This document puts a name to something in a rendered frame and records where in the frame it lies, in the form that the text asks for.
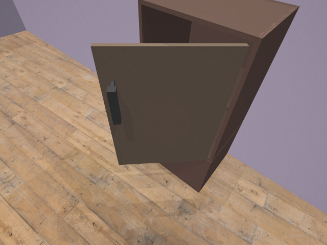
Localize cupboard door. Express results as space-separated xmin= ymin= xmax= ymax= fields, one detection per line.
xmin=90 ymin=43 xmax=249 ymax=165

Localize handle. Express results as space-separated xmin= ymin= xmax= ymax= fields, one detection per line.
xmin=106 ymin=79 xmax=122 ymax=125

